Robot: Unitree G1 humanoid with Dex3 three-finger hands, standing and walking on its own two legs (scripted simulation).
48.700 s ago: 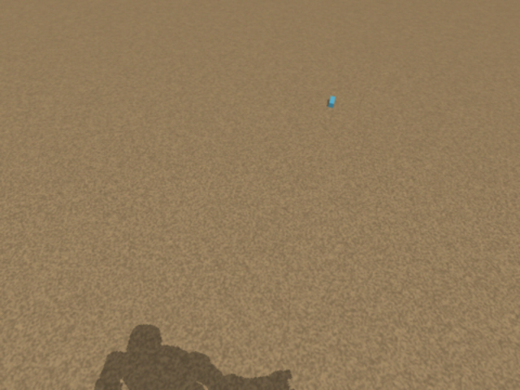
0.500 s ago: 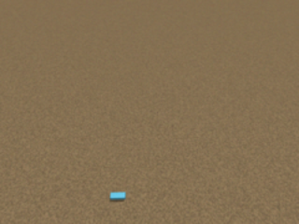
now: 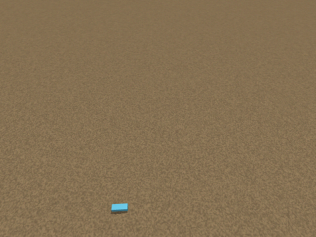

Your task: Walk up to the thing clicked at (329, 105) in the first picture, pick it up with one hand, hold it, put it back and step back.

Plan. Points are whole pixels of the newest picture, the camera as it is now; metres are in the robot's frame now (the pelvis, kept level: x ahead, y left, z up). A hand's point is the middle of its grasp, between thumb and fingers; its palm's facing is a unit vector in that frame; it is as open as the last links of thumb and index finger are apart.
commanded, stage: stand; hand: left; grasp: from above
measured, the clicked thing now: (119, 207) +0.44 +0.21 -0.77
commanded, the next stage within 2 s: step back in 1.10 s
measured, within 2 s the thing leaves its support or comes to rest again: neither
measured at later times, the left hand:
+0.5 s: hand out of the picture +0.08 +0.24 -0.16, palm faces -0.01 -0.94 -0.34, open 7.3 cm
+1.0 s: hand out of the picture +0.09 +0.24 -0.15, palm faces -0.03 -0.94 -0.35, open 7.3 cm
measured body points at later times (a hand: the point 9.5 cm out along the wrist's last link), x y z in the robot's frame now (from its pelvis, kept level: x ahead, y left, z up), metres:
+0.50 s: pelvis +0.01 +0.00 +0.00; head +0.02 -0.01 +0.45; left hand +0.08 +0.29 -0.13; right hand +0.07 -0.30 -0.14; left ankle +0.02 +0.13 -0.75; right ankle +0.01 -0.13 -0.75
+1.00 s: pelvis +0.01 -0.01 +0.00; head +0.02 -0.02 +0.45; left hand +0.09 +0.29 -0.13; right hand +0.08 -0.31 -0.14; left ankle +0.02 +0.13 -0.75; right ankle +0.01 -0.13 -0.75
